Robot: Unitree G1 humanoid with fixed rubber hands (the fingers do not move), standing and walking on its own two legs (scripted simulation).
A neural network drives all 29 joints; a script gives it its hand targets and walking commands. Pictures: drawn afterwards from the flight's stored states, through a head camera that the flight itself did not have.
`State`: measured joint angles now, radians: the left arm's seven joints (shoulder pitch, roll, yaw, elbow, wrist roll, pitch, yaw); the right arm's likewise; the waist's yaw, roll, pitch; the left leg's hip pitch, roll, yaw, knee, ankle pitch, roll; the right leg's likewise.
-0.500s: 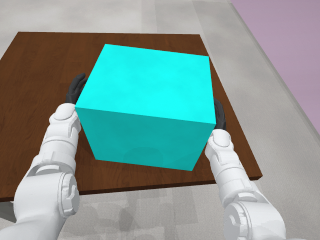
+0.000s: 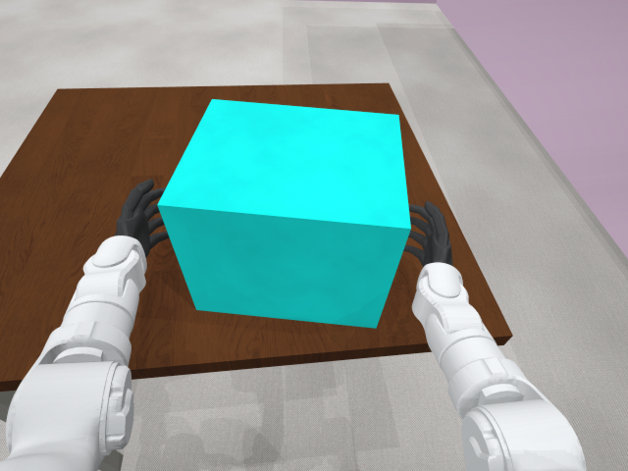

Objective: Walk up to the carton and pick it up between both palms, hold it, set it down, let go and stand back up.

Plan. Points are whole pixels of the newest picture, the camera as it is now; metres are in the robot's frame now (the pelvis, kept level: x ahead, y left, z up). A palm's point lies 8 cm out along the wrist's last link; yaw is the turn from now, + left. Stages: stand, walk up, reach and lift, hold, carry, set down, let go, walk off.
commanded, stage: set down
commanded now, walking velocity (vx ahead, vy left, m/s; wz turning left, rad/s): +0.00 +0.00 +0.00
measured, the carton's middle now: (294, 215) +0.46 +0.00 +0.07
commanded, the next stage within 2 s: none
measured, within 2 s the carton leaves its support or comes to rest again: neither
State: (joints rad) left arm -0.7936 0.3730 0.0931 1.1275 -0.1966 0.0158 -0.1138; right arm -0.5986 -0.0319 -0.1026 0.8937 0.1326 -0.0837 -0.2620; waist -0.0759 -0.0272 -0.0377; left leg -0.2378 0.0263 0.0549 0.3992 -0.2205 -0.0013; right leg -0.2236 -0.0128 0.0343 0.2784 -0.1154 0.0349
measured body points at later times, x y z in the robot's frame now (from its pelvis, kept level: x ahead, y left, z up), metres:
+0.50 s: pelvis -0.02 +0.00 +0.00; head -0.02 +0.02 +0.45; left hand +0.39 +0.24 +0.07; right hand +0.33 -0.20 +0.06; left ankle -0.01 +0.10 -0.75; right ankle +0.02 -0.15 -0.75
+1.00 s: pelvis -0.02 +0.00 +0.00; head -0.02 +0.02 +0.45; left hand +0.33 +0.26 +0.07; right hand +0.27 -0.21 +0.06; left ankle -0.01 +0.10 -0.75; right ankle +0.02 -0.15 -0.75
